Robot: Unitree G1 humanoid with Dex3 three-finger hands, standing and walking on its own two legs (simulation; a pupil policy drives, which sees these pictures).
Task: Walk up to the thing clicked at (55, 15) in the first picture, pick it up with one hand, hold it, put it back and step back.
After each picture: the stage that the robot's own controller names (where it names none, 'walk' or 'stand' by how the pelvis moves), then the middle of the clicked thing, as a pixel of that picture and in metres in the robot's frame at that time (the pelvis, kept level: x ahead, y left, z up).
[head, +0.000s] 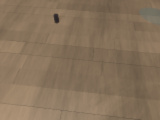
stand; (56, 18) +1.82 +0.34 -0.72
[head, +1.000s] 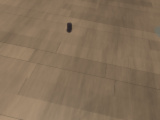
walk; (69, 27) +1.68 +0.13 -0.70
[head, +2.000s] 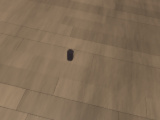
walk; (70, 55) +1.08 +0.06 -0.71
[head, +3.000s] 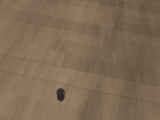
walk; (60, 94) +0.66 +0.13 -0.71
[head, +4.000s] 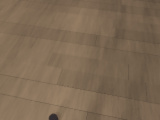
walk; out of the picture +0.45 +0.20 -0.71
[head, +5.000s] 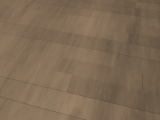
stand; out of the picture +0.36 +0.16 -0.71
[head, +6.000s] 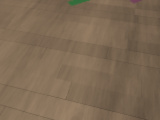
stand; out of the picture +0.33 +0.17 -0.72
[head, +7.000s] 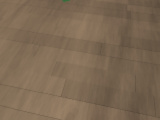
stand; out of the picture +0.33 +0.18 -0.72
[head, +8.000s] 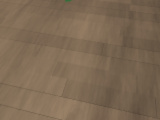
stand; out of the picture +0.34 +0.19 -0.73
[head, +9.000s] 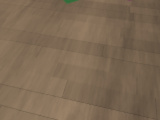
stand; out of the picture +0.34 +0.19 -0.73
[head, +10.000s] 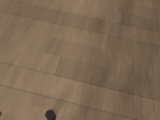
go down; (50, 116) +0.36 +0.18 -0.68
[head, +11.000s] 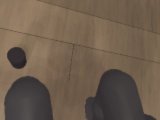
go down; (17, 58) +0.42 +0.21 -0.28
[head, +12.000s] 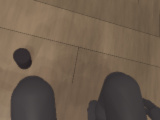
close in; (23, 59) +0.43 +0.21 -0.29
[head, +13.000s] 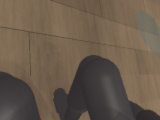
close in; out of the picture +0.42 +0.24 -0.22
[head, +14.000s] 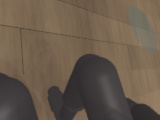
close; out of the picture +0.41 +0.25 -0.23
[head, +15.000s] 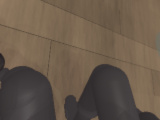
lift; out of the picture +0.35 +0.24 -0.16
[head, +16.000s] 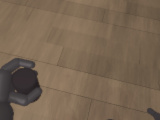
lift; (28, 86) +0.31 +0.18 +0.02
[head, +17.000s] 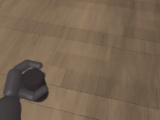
hold; (36, 86) +0.33 +0.16 +0.02
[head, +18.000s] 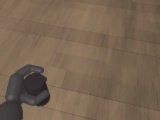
hold; (37, 90) +0.32 +0.16 +0.01
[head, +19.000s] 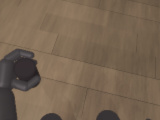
crouch; (28, 74) +0.37 +0.18 -0.04
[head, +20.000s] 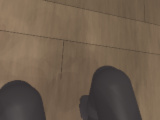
lower; out of the picture +0.45 +0.25 -0.12
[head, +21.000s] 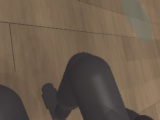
lower; out of the picture +0.43 +0.26 -0.23
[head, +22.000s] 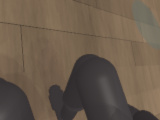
lower; out of the picture +0.42 +0.27 -0.22
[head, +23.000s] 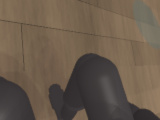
lower; out of the picture +0.42 +0.27 -0.22
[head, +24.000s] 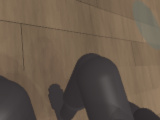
lower; out of the picture +0.41 +0.27 -0.23
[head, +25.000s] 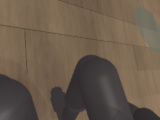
open; out of the picture +0.41 +0.24 -0.23
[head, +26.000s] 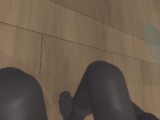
stand; out of the picture +0.41 +0.23 -0.24
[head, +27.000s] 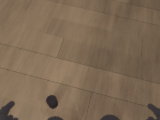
stand; (52, 102) +0.38 +0.17 -0.56
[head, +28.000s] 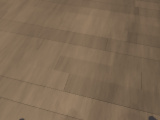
stand; out of the picture +0.35 +0.17 -0.66
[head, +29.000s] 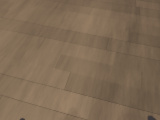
stand; out of the picture +0.36 +0.16 -0.66
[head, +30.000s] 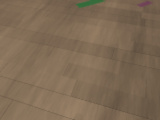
stand; out of the picture +0.38 +0.16 -0.72
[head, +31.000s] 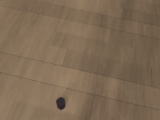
walk; (60, 103) +0.44 +0.12 -0.71
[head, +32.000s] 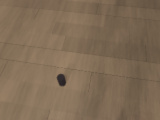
walk; (61, 80) +0.66 +0.21 -0.70
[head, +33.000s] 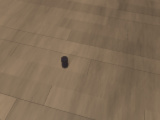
stand; (64, 62) +0.95 +0.17 -0.70
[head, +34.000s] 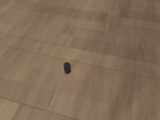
stand; (67, 68) +0.96 +0.16 -0.72
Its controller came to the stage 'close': yes
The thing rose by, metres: 0.72
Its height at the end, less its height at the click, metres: +0.00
